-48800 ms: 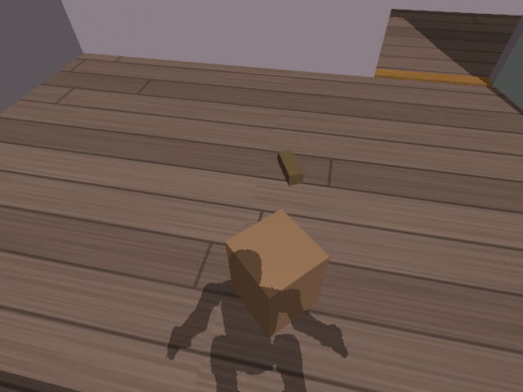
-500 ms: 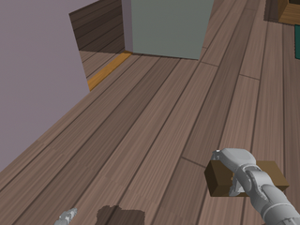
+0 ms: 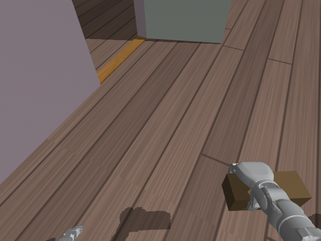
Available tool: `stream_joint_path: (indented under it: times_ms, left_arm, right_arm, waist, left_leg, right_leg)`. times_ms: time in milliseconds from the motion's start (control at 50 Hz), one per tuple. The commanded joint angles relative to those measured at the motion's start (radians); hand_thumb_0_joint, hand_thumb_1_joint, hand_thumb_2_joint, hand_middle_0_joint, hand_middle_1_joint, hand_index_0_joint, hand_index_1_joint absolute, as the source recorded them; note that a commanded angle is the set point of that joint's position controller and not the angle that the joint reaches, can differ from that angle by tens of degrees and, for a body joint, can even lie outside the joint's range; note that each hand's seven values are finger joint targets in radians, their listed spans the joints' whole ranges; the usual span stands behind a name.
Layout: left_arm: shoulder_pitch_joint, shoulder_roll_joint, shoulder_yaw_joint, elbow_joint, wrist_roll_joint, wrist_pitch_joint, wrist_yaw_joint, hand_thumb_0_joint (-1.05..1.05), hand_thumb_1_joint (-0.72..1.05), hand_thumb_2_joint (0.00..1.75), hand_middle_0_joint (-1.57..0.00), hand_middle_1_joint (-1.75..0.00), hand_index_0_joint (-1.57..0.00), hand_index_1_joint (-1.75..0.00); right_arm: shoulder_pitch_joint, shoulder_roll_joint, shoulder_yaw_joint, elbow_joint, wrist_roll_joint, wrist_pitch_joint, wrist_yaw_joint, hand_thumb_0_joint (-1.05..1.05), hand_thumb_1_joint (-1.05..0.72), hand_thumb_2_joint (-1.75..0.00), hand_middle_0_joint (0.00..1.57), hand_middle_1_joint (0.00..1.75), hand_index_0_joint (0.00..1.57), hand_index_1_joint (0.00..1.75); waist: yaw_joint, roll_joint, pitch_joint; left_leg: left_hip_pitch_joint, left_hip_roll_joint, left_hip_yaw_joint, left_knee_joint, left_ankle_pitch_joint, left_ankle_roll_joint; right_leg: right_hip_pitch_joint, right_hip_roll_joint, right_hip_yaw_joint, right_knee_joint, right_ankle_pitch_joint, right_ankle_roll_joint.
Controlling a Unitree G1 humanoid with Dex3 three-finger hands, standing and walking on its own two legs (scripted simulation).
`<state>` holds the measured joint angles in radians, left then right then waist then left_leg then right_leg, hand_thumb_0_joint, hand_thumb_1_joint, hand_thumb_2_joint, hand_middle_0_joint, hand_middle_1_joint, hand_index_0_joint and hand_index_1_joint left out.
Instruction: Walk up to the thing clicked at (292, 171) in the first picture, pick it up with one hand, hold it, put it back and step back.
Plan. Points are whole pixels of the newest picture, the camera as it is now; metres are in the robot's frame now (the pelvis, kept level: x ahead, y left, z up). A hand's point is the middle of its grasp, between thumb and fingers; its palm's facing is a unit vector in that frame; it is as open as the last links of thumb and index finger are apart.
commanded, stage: crouch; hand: right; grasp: from above
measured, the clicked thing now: (262, 190) +0.30 -0.27 -0.13
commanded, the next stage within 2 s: lower in 1.68 s
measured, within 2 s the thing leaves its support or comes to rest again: neither
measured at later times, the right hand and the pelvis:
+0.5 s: hand (223, 185) +0.39 -0.22 -0.33, palm faces -0.43 -0.05 -0.90, open 10.8 cm; pelvis -0.06 -0.01 -0.20, yaw +1 degrees
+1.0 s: hand (215, 188) +0.43 -0.22 -0.49, palm faces -0.44 -0.01 -0.90, open 10.8 cm; pelvis -0.06 +0.00 -0.33, yaw +3 degrees
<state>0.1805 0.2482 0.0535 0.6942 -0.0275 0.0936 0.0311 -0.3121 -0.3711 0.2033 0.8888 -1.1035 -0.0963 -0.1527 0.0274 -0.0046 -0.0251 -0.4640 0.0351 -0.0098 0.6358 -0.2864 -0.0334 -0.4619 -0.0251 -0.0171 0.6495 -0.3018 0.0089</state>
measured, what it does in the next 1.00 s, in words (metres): lowers itself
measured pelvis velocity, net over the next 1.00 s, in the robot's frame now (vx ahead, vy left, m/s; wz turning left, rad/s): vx -0.06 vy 0.00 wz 0.05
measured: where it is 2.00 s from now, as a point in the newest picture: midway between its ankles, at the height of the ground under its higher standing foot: outside the picture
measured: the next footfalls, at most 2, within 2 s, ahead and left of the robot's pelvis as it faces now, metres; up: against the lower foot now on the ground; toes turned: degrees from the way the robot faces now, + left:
none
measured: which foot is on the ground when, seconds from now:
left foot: down 0.00-1.00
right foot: down 0.00-1.00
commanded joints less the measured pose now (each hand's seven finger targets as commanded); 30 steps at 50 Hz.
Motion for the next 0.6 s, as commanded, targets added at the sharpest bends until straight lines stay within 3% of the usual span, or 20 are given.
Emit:
stream_joint_path:
  times_ms: [0,60,80,120,200,280,360,380,420,440,480,580]
  left_arm:
    - [0.053,0.158,0.070,-0.047,0.029,-0.038,-0.010,0.00,0.90,0.90,-0.20,-0.30,-0.20,-0.30]
    - [0.083,0.162,0.075,-0.042,0.043,-0.046,-0.020,0.00,0.90,0.90,-0.20,-0.30,-0.20,-0.30]
    - [0.095,0.162,0.076,-0.044,0.046,-0.049,-0.022,0.00,0.90,0.90,-0.20,-0.30,-0.20,-0.30]
    - [0.109,0.175,0.080,-0.044,0.049,-0.054,-0.016,0.00,0.90,0.90,-0.20,-0.30,-0.20,-0.30]
    - [0.133,0.177,0.077,-0.029,0.061,-0.076,-0.004,0.00,0.90,0.90,-0.20,-0.30,-0.20,-0.30]
    - [0.155,0.182,0.076,-0.033,0.068,-0.094,0.004,0.00,0.90,0.90,-0.20,-0.30,-0.20,-0.30]
    - [0.159,0.184,0.072,-0.022,0.077,-0.106,0.006,0.00,0.90,0.90,-0.20,-0.30,-0.20,-0.30]
    - [0.163,0.187,0.073,-0.029,0.077,-0.109,0.006,0.00,0.90,0.90,-0.20,-0.30,-0.20,-0.30]
    - [0.169,0.188,0.067,-0.031,0.081,-0.110,0.002,0.00,0.90,0.90,-0.20,-0.30,-0.20,-0.30]
    - [0.173,0.192,0.069,-0.032,0.081,-0.111,0.001,0.00,0.89,0.90,-0.20,-0.30,-0.20,-0.30]
    - [0.183,0.200,0.064,-0.023,0.085,-0.115,-0.004,0.00,0.89,0.90,-0.20,-0.30,-0.20,-0.30]
    - [0.204,0.206,0.044,-0.014,0.097,-0.133,-0.027,0.00,0.89,0.90,-0.20,-0.30,-0.20,-0.30]
  right_arm:
    - [-0.474,-0.184,-0.087,-0.093,-0.069,-0.013,-0.147,0.00,-0.60,-0.89,1.01,0.69,1.00,0.71]
    - [-0.540,-0.182,-0.094,-0.015,-0.101,-0.012,-0.206,0.00,-0.62,-0.86,1.00,0.69,1.00,0.70]
    - [-0.571,-0.154,-0.078,-0.005,-0.109,-0.010,-0.220,0.00,-0.63,-0.84,1.01,0.69,1.01,0.69]
    - [-0.614,-0.220,-0.114,0.056,-0.128,0.002,-0.253,0.00,-0.62,-0.83,1.00,0.71,1.01,0.70]
    - [-0.689,-0.227,-0.121,0.192,-0.114,0.037,-0.280,0.00,-0.61,-0.79,0.97,0.70,0.99,0.68]
    - [-0.775,-0.286,-0.149,0.177,-0.095,0.062,-0.277,0.00,-0.62,-0.87,0.98,0.73,0.99,0.72]
    - [-0.805,-0.290,-0.152,0.247,-0.092,0.074,-0.248,0.00,-0.60,-0.89,0.98,0.72,0.99,0.72]
    - [-0.849,-0.333,-0.178,0.197,-0.086,0.070,-0.245,0.00,-0.60,-0.87,0.96,0.74,0.98,0.72]
    - [-0.837,-0.340,-0.184,0.236,-0.090,0.072,-0.232,0.00,-0.61,-0.87,0.96,0.74,0.98,0.72]
    - [-0.885,-0.348,-0.185,0.198,-0.090,0.065,-0.227,0.00,-0.60,-0.86,0.96,0.73,0.97,0.71]
    - [-0.890,-0.348,-0.188,0.241,-0.089,0.053,-0.217,0.00,-0.62,-0.85,0.98,0.71,0.99,0.70]
    - [-0.945,-0.410,-0.227,0.227,-0.101,0.004,-0.214,0.00,-0.64,-0.86,0.98,0.70,1.00,0.69]
  waist:
    - [0.053,-0.034,-0.353]
    - [0.070,-0.054,-0.433]
    - [0.080,-0.059,-0.460]
    - [0.075,-0.091,-0.489]
    - [0.102,-0.058,-0.544]
    - [0.098,-0.116,-0.695]
    - [0.132,-0.144,-0.694]
    - [0.125,-0.154,-0.743]
    - [0.136,-0.160,-0.749]
    - [0.144,-0.176,-0.781]
    - [0.167,-0.172,-0.739]
    - [0.191,-0.169,-0.801]
  left_leg:
    - [-0.172,-0.043,0.023,0.121,0.178,0.043]
    - [-0.310,-0.043,0.022,0.260,0.147,0.049]
    - [-0.351,-0.044,0.023,0.302,0.137,0.049]
    - [-0.453,-0.049,0.033,0.372,0.079,0.055]
    - [-0.568,-0.054,0.041,0.497,0.008,0.057]
    - [-0.674,-0.049,0.047,0.638,-0.046,0.064]
    - [-0.829,-0.042,0.055,0.739,-0.108,0.066]
    - [-0.842,-0.042,0.058,0.761,-0.127,0.069]
    - [-0.902,-0.038,0.064,0.810,-0.155,0.071]
    - [-0.925,-0.039,0.068,0.828,-0.172,0.073]
    - [-1.015,-0.036,0.074,0.871,-0.208,0.073]
    - [-1.081,-0.029,0.075,0.962,-0.206,0.068]
  right_leg:
    - [0.002,0.028,-0.006,0.171,0.210,0.000]
    - [-0.147,0.028,-0.005,0.321,0.172,-0.006]
    - [-0.188,0.027,-0.004,0.360,0.158,-0.007]
    - [-0.267,0.025,0.005,0.415,0.106,-0.002]
    - [-0.473,0.026,0.018,0.535,0.011,-0.015]
    - [-0.578,0.023,0.037,0.642,-0.046,-0.012]
    - [-0.694,0.019,0.057,0.729,-0.119,-0.010]
    - [-0.697,0.019,0.065,0.741,-0.141,-0.008]
    - [-0.737,0.019,0.074,0.778,-0.168,-0.007]
    - [-0.741,0.020,0.079,0.791,-0.188,-0.006]
    - [-0.795,0.018,0.101,0.826,-0.233,-0.007]
    - [-0.910,0.028,0.092,0.953,-0.228,-0.020]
